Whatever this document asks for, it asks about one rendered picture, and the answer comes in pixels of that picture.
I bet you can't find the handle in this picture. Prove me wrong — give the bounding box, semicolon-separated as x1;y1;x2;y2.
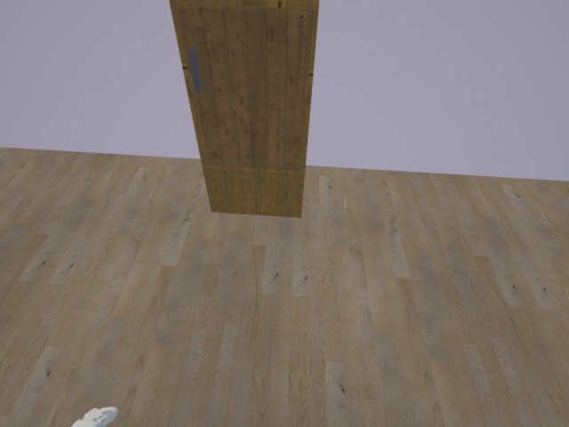
188;44;204;93

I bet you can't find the cupboard door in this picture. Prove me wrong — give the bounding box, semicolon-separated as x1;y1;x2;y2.
175;5;311;171

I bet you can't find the left robot hand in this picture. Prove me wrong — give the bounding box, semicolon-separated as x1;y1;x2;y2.
71;407;117;427

